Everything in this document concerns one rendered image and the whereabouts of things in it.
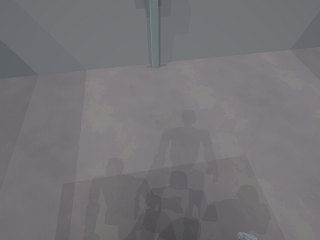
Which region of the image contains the panel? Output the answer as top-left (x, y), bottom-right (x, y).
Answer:
top-left (149, 0), bottom-right (159, 69)

